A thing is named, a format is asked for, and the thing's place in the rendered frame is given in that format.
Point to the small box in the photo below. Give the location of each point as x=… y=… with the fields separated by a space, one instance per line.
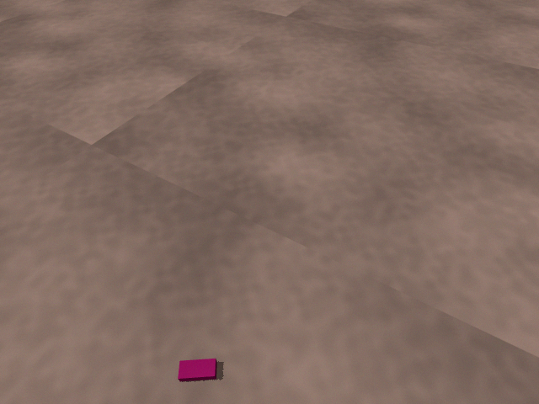
x=198 y=369

